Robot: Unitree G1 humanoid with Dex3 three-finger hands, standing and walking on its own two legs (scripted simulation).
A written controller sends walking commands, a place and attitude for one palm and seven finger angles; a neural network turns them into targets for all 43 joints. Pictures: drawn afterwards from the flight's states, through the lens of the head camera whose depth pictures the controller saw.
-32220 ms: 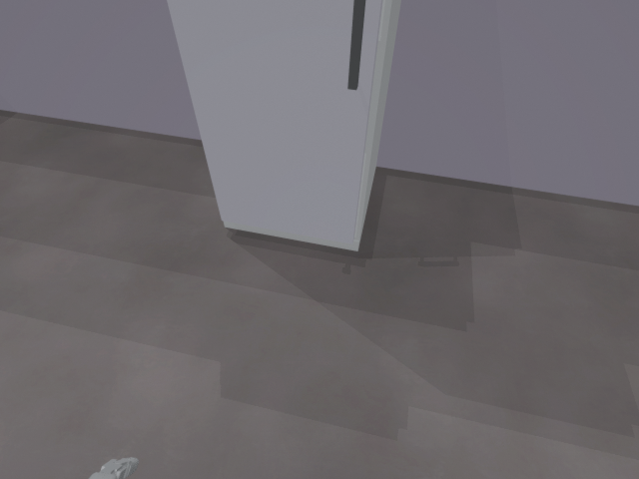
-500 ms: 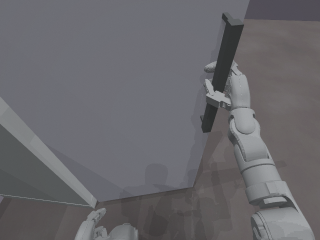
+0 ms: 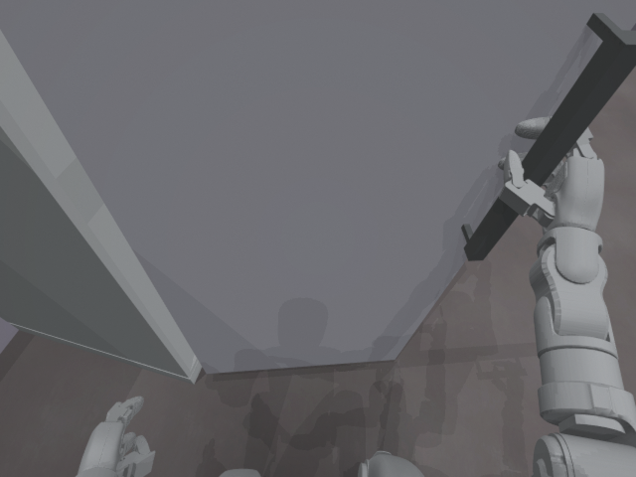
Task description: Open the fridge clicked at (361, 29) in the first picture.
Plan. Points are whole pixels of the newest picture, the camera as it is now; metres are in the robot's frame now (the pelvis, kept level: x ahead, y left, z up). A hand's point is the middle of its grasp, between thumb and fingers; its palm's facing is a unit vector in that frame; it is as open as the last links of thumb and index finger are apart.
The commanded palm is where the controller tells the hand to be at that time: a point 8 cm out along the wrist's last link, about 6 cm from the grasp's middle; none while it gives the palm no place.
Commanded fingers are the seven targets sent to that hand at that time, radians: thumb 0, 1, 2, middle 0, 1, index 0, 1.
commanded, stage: stop walking and hold the door back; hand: right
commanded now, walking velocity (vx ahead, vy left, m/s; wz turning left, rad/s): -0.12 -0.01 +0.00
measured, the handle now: (521, 166) +0.46 -0.18 +0.16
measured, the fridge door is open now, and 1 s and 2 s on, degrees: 69 71 71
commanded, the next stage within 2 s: loosen the grip on the handle in 0.80 s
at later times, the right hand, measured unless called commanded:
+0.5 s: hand (525, 215) +0.38 -0.17 +0.16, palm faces +0.12 +0.98 -0.14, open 6.0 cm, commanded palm +0.37 -0.21 +0.15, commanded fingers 0.00 -0.90 -0.90 0.45 1.40 0.45 1.40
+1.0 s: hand (527, 190) +0.41 -0.17 +0.17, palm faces +0.06 +0.99 -0.10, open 6.4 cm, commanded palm +0.36 -0.23 +0.16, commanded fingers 0.00 -0.17 -0.55 0.45 1.40 0.45 1.40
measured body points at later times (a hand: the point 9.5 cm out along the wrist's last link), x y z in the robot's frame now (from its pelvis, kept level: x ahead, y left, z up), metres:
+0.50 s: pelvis -0.02 -0.02 +0.00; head +0.02 -0.01 +0.44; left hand +0.17 +0.17 -0.12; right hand +0.37 -0.22 +0.17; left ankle -0.01 +0.08 -0.74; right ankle +0.05 -0.13 -0.74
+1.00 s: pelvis -0.03 -0.03 +0.00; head -0.03 -0.04 +0.45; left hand +0.07 +0.23 -0.11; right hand +0.40 -0.23 +0.17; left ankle -0.01 +0.08 -0.74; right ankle +0.05 -0.13 -0.74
